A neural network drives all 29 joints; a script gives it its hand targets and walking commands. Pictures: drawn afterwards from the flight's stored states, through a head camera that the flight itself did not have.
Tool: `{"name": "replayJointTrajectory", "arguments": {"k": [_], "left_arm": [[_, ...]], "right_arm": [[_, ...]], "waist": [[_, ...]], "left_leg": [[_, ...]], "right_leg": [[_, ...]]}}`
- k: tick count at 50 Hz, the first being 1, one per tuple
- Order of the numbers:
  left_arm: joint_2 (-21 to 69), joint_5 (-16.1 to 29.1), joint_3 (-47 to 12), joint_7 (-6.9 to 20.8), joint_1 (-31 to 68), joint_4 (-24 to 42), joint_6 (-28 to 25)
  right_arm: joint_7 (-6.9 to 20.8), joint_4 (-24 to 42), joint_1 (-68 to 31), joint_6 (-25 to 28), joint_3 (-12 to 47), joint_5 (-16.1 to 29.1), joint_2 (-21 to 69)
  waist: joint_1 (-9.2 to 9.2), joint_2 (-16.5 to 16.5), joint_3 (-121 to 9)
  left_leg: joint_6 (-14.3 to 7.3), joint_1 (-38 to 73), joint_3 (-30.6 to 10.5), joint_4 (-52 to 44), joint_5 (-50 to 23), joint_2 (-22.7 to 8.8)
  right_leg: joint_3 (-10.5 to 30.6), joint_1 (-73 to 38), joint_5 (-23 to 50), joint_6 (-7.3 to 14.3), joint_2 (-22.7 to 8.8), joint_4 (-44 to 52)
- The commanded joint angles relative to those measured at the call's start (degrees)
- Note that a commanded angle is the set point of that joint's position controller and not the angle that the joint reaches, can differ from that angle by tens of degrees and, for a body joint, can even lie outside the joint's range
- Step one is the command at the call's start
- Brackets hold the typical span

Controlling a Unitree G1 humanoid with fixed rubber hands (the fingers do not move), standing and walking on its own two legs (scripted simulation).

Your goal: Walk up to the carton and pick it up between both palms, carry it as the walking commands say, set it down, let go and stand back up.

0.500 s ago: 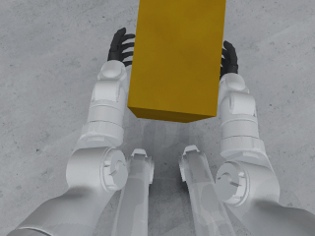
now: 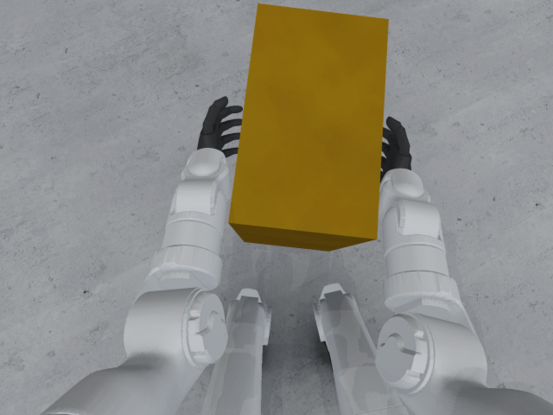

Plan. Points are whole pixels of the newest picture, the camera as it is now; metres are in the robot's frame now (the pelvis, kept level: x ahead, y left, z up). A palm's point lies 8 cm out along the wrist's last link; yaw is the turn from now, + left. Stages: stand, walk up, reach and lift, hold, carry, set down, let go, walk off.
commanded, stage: reach and lift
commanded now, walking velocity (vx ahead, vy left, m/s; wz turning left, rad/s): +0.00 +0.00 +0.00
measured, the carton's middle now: (301, 154) +0.48 -0.03 -0.11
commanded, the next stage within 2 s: none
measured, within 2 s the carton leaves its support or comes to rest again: neither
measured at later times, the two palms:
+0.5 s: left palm (202, 147) +0.44 +0.10 +0.02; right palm (418, 170) +0.40 -0.16 +0.02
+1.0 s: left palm (186, 142) +0.42 +0.10 +0.09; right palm (453, 168) +0.38 -0.16 +0.09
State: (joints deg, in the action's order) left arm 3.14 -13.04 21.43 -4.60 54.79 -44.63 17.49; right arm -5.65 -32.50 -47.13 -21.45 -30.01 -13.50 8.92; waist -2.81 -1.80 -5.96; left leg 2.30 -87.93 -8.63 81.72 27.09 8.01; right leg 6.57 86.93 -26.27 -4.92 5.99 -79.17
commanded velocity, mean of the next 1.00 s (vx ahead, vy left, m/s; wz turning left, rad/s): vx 0.00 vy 0.00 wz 0.00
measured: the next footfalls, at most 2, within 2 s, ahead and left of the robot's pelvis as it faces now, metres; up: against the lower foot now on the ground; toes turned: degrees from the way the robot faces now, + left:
none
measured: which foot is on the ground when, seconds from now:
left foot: down 0.00-1.00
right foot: down 0.00-1.00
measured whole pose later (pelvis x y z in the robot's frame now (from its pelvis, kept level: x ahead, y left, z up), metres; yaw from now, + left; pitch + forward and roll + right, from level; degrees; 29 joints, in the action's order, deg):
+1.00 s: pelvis +0.04 +0.00 +0.13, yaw +1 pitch +18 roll -1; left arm 8.5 -15.2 18.8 -2.6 33.4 -37.7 16.6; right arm -4.5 -28.2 -27.2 -20.5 -24.4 -14.2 12.7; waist -3.4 -0.6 -3.5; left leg 0.8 -46.8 -9.5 47.6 18.2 5.7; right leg 8.9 46.3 -17.3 -3.2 3.8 -45.7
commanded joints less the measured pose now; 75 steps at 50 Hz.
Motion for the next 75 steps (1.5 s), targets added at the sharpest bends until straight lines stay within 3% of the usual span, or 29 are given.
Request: {"name": "replayJointTrajectory", "arguments": {"k": [1,43,61,75], "left_arm": [[66.03,6.48,-27.3,12.92,29.36,-3.83,-0.41],[65.47,3.5,-31.09,14.25,7.31,2.41,-2.12],[64.74,2.99,-31.83,15.73,1.23,5.81,1.69],[64.58,5.6,-35.84,16.51,-2.73,11.78,6.3]], "right_arm": [[13.9,0.53,-44.64,3.55,34.99,8.05,58.04],[14.04,3.98,-19.84,4.77,40.21,6.66,59.91],[14.69,6.01,-12.82,1.19,41.04,6.83,59.89],[14.29,9.92,-6.08,-4.07,43.65,8.81,62.05]], "waist": [[-1.84,-1.89,-52.96],[-1.29,0.2,-36.82],[-1.45,0.81,-27.39],[-2.03,1.29,-22.42]], "left_leg": [[-0.04,31.86,8.05,-11.07,-14.75,2.11],[-1.82,57.13,3.71,-36.22,-23.84,0.01],[-2.28,68.76,2.77,-48.15,-23.67,-0.96],[-2.35,77.65,2.36,-55.56,-27.44,-1.33]], "right_leg": [[-9.91,-28.67,14.9,1.67,3.66,8.46],[-4.4,-55.29,24.56,2.11,1.63,33.68],[-3.32,-67.72,24.92,2.71,0.53,45.57],[-2.93,-78.73,30.29,2.54,-0.09,52.78]]}}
